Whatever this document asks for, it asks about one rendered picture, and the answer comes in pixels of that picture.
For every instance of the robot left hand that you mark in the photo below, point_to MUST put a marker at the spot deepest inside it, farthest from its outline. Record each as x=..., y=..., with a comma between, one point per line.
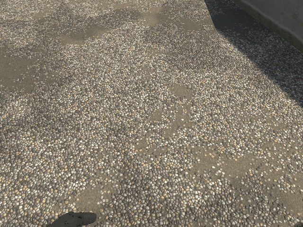
x=72, y=219

